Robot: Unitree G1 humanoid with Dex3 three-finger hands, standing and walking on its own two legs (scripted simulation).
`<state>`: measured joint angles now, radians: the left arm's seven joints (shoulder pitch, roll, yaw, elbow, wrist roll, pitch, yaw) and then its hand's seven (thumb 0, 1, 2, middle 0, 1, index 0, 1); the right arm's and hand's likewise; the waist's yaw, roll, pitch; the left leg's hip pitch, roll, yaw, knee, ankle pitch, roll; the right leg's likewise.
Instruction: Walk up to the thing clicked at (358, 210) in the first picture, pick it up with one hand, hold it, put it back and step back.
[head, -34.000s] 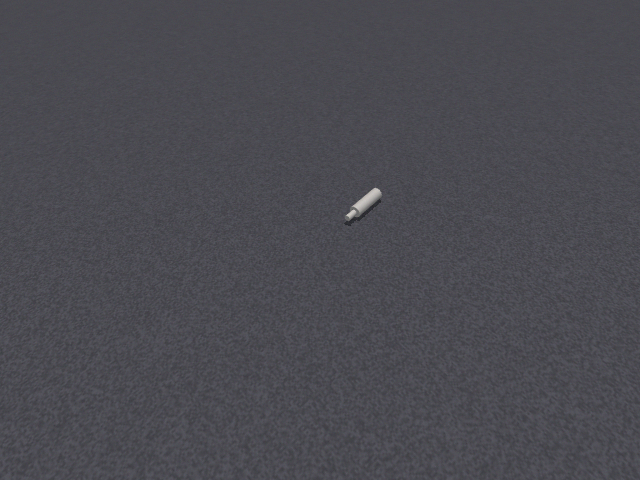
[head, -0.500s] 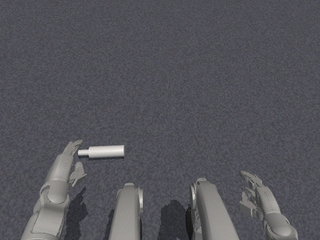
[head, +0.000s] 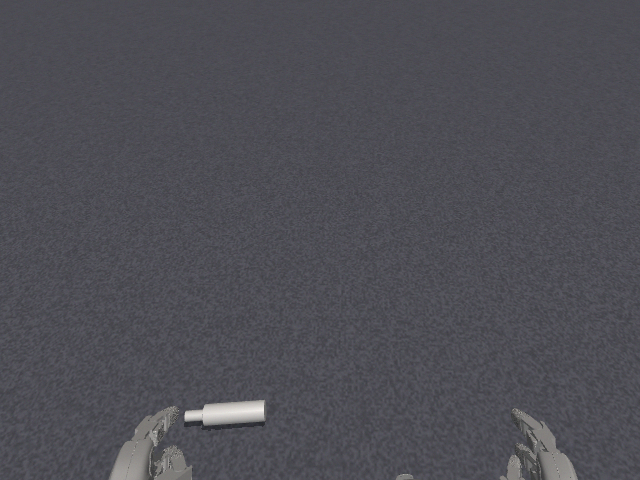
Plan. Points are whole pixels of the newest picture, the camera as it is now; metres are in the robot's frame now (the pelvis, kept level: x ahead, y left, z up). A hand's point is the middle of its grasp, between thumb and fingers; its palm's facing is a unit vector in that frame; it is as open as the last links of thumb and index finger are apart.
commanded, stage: home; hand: left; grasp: from above
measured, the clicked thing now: (225, 413) +0.45 +0.28 -0.67
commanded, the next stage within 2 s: none
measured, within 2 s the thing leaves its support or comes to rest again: neither
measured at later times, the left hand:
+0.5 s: hand out of the picture +0.17 +0.18 -0.03, palm faces +0.06 -0.98 -0.20, open 7.4 cm
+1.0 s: hand out of the picture +0.17 +0.18 -0.03, palm faces +0.05 -0.98 -0.20, open 7.4 cm
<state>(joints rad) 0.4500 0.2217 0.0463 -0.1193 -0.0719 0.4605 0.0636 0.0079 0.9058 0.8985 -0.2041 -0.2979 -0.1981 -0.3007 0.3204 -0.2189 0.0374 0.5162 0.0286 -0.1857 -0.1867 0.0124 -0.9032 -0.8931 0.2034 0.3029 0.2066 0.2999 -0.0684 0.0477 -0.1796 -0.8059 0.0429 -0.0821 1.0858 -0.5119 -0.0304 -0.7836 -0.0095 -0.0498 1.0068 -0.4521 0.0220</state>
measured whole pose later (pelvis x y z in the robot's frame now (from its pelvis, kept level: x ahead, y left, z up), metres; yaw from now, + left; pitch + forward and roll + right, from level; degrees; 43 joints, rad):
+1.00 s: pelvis +0.01 +0.00 +0.01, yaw +0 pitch +10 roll -3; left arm 0.50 0.22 0.03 -0.13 -0.05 0.46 0.02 0.01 0.91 0.90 -0.20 -0.30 -0.20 -0.30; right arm 0.29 -0.22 0.02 0.54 0.00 -0.25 -0.19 0.01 -0.90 -0.89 0.21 0.30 0.21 0.30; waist -0.04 0.04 -0.16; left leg -0.69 0.04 -0.08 1.02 -0.50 -0.03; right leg -0.67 -0.01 -0.05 0.94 -0.45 0.02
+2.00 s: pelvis +0.01 +0.00 +0.01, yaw +0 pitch +10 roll -3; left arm 0.50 0.24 0.03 -0.16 -0.05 0.46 0.02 0.01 0.91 0.90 -0.20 -0.29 -0.20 -0.30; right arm 0.29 -0.21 0.03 0.54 0.00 -0.25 -0.19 0.01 -0.90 -0.89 0.21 0.30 0.21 0.30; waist -0.04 0.04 -0.16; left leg -0.70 0.04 -0.08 1.03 -0.51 -0.03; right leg -0.68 -0.01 -0.04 0.95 -0.45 0.03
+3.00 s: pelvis +0.01 +0.00 +0.08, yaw +2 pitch -4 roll +0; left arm 0.15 0.29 0.03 1.13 0.03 0.00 0.03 0.00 0.91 0.90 -0.20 -0.30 -0.20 -0.30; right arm 0.15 -0.29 -0.03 1.09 -0.03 0.01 -0.02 0.01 -0.90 -0.89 0.20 0.30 0.21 0.30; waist 0.02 0.02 0.08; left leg -0.13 0.00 -0.07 0.43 -0.23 -0.02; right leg -0.12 -0.05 -0.06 0.40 -0.21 0.03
